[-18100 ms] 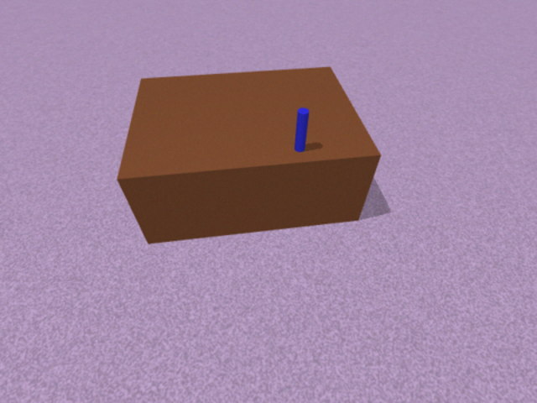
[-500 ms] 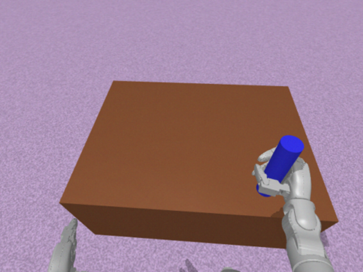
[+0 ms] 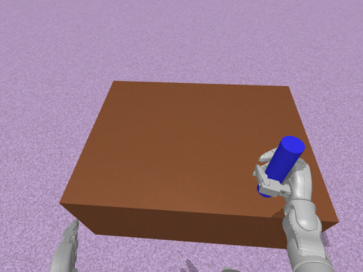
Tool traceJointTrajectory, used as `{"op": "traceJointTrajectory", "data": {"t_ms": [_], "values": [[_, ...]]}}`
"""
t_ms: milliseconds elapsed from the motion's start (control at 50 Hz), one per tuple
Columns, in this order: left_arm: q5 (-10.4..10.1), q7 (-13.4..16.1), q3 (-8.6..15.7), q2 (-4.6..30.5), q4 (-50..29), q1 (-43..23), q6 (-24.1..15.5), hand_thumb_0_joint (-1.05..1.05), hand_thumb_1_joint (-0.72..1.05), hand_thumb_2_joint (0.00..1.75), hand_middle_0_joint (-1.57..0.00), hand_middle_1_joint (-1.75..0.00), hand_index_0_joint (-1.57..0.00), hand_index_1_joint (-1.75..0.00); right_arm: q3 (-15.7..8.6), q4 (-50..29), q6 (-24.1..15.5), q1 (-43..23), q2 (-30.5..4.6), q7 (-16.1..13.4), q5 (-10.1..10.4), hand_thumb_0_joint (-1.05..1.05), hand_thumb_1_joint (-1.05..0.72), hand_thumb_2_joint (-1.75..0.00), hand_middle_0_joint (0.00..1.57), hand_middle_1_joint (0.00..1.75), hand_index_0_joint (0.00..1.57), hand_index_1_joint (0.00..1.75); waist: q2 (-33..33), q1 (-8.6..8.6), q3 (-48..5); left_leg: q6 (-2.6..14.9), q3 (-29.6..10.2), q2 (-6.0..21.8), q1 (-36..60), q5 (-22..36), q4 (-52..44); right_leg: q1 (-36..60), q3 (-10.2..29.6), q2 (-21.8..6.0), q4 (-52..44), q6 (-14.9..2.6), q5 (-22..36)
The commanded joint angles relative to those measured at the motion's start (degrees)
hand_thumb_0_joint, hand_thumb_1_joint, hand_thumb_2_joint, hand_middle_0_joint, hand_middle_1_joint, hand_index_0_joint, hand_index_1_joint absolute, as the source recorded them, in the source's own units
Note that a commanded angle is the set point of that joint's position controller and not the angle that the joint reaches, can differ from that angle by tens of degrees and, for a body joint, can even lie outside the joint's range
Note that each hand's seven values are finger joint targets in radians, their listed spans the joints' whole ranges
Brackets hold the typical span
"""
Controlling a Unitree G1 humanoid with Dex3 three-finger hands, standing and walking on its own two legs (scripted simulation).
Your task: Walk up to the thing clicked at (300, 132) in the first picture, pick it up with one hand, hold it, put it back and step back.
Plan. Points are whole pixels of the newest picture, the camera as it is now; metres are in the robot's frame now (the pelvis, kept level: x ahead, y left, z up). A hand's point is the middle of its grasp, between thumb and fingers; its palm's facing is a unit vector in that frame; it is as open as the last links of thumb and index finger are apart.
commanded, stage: crouch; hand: right
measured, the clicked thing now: (277, 170) +0.32 -0.19 +0.06
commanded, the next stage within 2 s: lower in 1.14 s
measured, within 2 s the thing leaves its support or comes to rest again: neither
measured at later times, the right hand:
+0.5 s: hand (260, 172) +0.37 -0.18 -0.04, palm faces +0.18 +0.98 +0.02, open 5.3 cm
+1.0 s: hand (256, 173) +0.41 -0.20 -0.11, palm faces +0.19 +0.98 +0.01, open 5.3 cm
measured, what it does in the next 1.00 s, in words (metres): lowers itself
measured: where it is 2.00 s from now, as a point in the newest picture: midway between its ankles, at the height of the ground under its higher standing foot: outside the picture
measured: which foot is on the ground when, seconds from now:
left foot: down 0.00-1.00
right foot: down 0.00-1.00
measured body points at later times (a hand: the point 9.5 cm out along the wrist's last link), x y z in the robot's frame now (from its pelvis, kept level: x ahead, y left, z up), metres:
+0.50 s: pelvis -0.01 +0.00 -0.04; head +0.08 -0.04 +0.40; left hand +0.15 +0.27 -0.05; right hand +0.36 -0.24 -0.04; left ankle -0.01 +0.14 -0.70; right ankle +0.04 -0.13 -0.70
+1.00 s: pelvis -0.01 -0.01 -0.08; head +0.11 -0.06 +0.34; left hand +0.14 +0.26 -0.06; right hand +0.39 -0.25 -0.10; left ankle -0.01 +0.14 -0.70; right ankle +0.04 -0.13 -0.70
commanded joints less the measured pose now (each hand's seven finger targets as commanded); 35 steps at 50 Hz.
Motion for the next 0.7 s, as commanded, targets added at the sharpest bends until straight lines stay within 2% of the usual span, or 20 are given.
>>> {"op": "traceJointTrajectory", "data": {"t_ms": [0,20,40,60,80,100,160,180,220,280,300,340,380,400,420,480,560,620,640,680], "values": [[0.0,0.8,3.4,7.0,-9.9,-4.1,-3.0,0.00,-0.55,0.06,-0.04,-0.06,-0.05,-0.06,-1.7,-15.6,-5.4,-18.5,-7.4,-0.8,-0.1,0.00,-0.69,-1.35,1.44,1.46,1.45,1.46,-1.4,0.00,-13.8,1.28,1.5,-1.9,-1.0,14.2,-7.1,12.9,0.2,1.7,-5.7,-1.17,8.9],[0.0,0.9,4.2,8.0,-9.7,-4.8,-2.9,0.00,-0.55,0.06,-0.04,-0.06,-0.05,-0.06,-2.0,-14.7,-5.4,-17.4,-7.4,-1.0,0.1,0.00,-0.70,-1.37,1.46,1.48,1.47,1.48,-1.4,-0.31,-12.6,1.34,1.5,-1.8,-1.2,12.1,-7.6,11.8,0.1,1.7,-6.0,-1.10,7.0],[0.1,1.1,5.8,9.2,-9.5,-4.0,-3.0,0.00,-0.55,0.06,-0.04,-0.06,-0.05,-0.05,-1.0,-9.8,-4.9,-15.1,-5.4,-0.6,-0.1,0.00,-0.69,-1.37,1.46,1.49,1.47,1.49,0.1,1.05,-12.0,1.11,1.6,-1.8,-2.2,11.7,-7.7,11.9,0.3,1.6,-5.8,-1.27,6.0],[0.1,1.0,5.3,9.4,-10.2,-3.5,-3.0,0.00,-0.54,0.06,-0.04,-0.06,-0.05,-0.05,-2.6,-12.8,-5.2,-17.1,-7.4,-0.8,0.0,0.00,-0.71,-1.37,1.46,1.49,1.47,1.49,0.6,0.61,-12.2,1.17,1.7,-2.0,-2.5,10.3,-7.9,11.8,0.4,1.4,-6.1,-1.23,4.9],[0.1,1.0,4.9,8.5,-10.4,-3.4,-3.1,0.00,-0.54,0.05,-0.04,-0.06,-0.05,-0.05,-1.1,-10.4,-5.2,-17.1,-6.0,-0.4,-0.3,0.00,-0.70,-1.37,1.47,1.50,1.48,1.50,0.1,1.07,-11.9,1.09,1.3,-1.7,-2.6,10.4,-7.8,11.4,0.3,1.5,-5.7,-1.23,5.0],[0.1,1.1,6.1,9.3,-9.3,-2.4,-2.9,0.00,-0.54,0.05,-0.04,-0.06,-0.05,-0.05,-3.3,-9.5,-5.6,-18.6,-7.9,-0.4,0.0,0.00,-0.69,-1.36,1.46,1.48,1.46,1.48,1.1,1.52,-11.0,0.95,1.1,-1.6,-3.5,10.0,-7.9,10.7,0.3,1.5,-5.1,-1.41,4.3],[0.3,0.2,2.5,5.4,-8.3,-1.9,-3.3,0.00,-0.53,0.04,-0.04,-0.06,-0.05,-0.05,-2.6,-3.5,-6.5,-18.6,-5.3,0.6,0.1,0.00,-0.64,-1.33,1.42,1.45,1.43,1.45,0.7,1.18,-9.8,1.01,1.1,-1.6,-5.9,9.9,-5.8,7.5,0.5,1.6,-4.0,-1.51,4.2],[0.4,0.4,4.4,6.8,-9.4,-2.5,-3.6,0.00,-0.53,0.04,-0.05,-0.06,-0.05,-0.05,-4.3,-3.1,-7.2,-20.2,-6.9,0.6,0.1,0.00,-0.64,-1.32,1.41,1.44,1.42,1.44,1.4,1.59,-11.3,0.97,1.1,-1.6,-6.4,10.1,-4.9,7.3,0.8,1.5,-3.2,-1.56,4.3],[0.8,0.0,3.3,6.2,-9.6,-1.9,-3.8,0.00,-0.53,0.04,-0.05,-0.06,-0.05,-0.05,-4.4,-1.8,-8.4,-23.3,-7.2,0.7,-0.3,0.00,-0.63,-1.31,1.40,1.43,1.41,1.43,0.6,1.95,-12.1,1.08,0.4,-1.4,-8.4,10.1,-3.4,5.4,0.7,1.6,-1.4,-1.69,4.2],[1.4,-0.1,4.8,7.8,-14.4,-4.2,-4.6,0.00,-0.53,0.04,-0.05,-0.06,-0.06,-0.05,-7.2,0.0,-11.1,-28.5,-10.5,0.5,-0.8,0.00,-0.67,-1.32,1.41,1.43,1.42,1.43,0.8,2.64,-16.4,1.06,-0.1,-1.3,-10.4,8.4,-1.1,3.6,1.2,1.5,1.8,-1.62,2.3],[1.5,-0.1,7.0,10.0,-15.1,-4.1,-4.7,0.00,-0.53,0.05,-0.05,-0.06,-0.06,-0.05,-7.5,2.7,-11.6,-28.4,-10.9,0.5,-1.2,0.00,-0.67,-1.33,1.42,1.45,1.43,1.45,0.4,3.26,-18.6,1.09,0.3,-1.8,-11.6,8.3,0.3,4.1,1.7,1.3,2.2,-1.55,2.1],[2.0,-0.5,4.9,8.5,-16.8,-1.8,-4.7,0.00,-0.54,0.05,-0.05,-0.06,-0.06,-0.05,-8.0,2.8,-13.2,-31.5,-11.9,0.4,-1.4,0.00,-0.66,-1.35,1.43,1.46,1.44,1.46,-2.3,3.05,-20.2,1.29,0.5,-2.0,-13.0,8.6,1.9,3.7,1.7,1.3,3.6,-1.29,2.7],[2.2,-0.5,5.6,8.9,-17.8,-0.8,-4.6,0.00,-0.54,0.05,-0.05,-0.06,-0.05,-0.05,-8.7,5.9,-14.0,-32.5,-12.5,0.5,-1.8,0.00,-0.67,-1.34,1.44,1.46,1.44,1.46,-2.5,3.59,-22.4,1.27,0.7,-2.3,-14.3,9.5,3.5,3.0,2.0,1.2,5.3,-1.35,4.0],[2.5,-0.8,3.8,7.3,-18.9,1.3,-4.4,0.00,-0.53,0.05,-0.05,-0.06,-0.05,-0.05,-9.0,5.9,-14.6,-34.2,-12.7,0.5,-1.8,0.00,-0.68,-1.34,1.44,1.46,1.45,1.46,-2.4,4.10,-22.4,1.26,0.6,-2.4,-14.6,9.3,3.8,1.4,1.8,1.4,6.3,-1.40,3.5],[2.6,-1.1,3.1,7.1,-19.9,1.1,-4.5,0.00,-0.54,0.06,-0.05,-0.06,-0.05,-0.05,-10.2,7.0,-15.0,-33.3,-13.6,0.5,-2.0,0.00,-0.67,-1.35,1.44,1.47,1.45,1.47,-3.6,3.19,-24.5,1.37,0.8,-2.5,-15.4,9.8,5.3,1.9,2.1,1.3,6.8,-1.18,4.9],[3.1,-1.2,6.5,10.4,-23.2,1.0,-4.2,0.00,-0.53,0.05,-0.05,-0.06,-0.05,-0.05,-11.4,6.4,-16.3,-37.3,-15.8,0.5,-2.4,0.00,-0.70,-1.33,1.45,1.46,1.45,1.46,-4.4,4.51,-27.3,1.47,0.7,-2.6,-16.3,11.3,6.9,0.4,2.3,1.2,9.4,-1.26,6.4],[3.6,-2.1,4.2,8.2,-22.6,4.7,-3.5,0.00,-0.53,0.05,-0.05,-0.06,-0.05,-0.05,-11.7,13.9,-16.7,-33.3,-13.6,1.4,-2.8,0.00,-0.75,-1.38,1.49,1.50,1.49,1.50,-6.4,4.52,-26.0,1.89,1.9,-3.2,-21.4,10.8,10.2,-1.6,3.0,0.6,11.4,-0.87,9.0],[3.9,-2.3,4.8,9.5,-30.2,1.6,-3.5,0.00,-0.53,0.05,-0.05,-0.06,-0.06,-0.05,-12.7,11.4,-17.7,-37.2,-15.8,1.1,-3.4,0.00,-0.75,-1.36,1.48,1.48,1.48,1.48,-5.4,5.13,-30.1,1.91,1.8,-3.5,-20.1,11.9,11.4,-3.0,3.1,0.6,13.4,-1.14,8.9],[4.2,-2.5,5.7,9.9,-25.0,6.1,-2.8,0.00,-0.53,0.05,-0.05,-0.06,-0.05,-0.05,-14.0,16.7,-17.2,-34.6,-16.7,1.1,-3.7,0.00,-0.76,-1.36,1.48,1.49,1.48,1.49,-6.2,5.01,-27.6,1.73,1.6,-3.3,-21.3,12.1,12.0,-5.2,2.8,0.7,14.3,-1.34,8.5],[4.0,-2.8,6.5,11.1,-30.8,4.9,-3.0,0.00,-0.53,0.05,-0.05,-0.06,-0.06,-0.05,-14.1,11.6,-17.8,-35.8,-16.4,1.5,-3.5,0.00,-0.75,-1.35,1.47,1.47,1.46,1.47,-6.5,6.19,-31.9,1.78,2.3,-3.6,-21.7,12.7,13.0,-3.2,3.8,0.3,14.9,-1.29,10.1]]}}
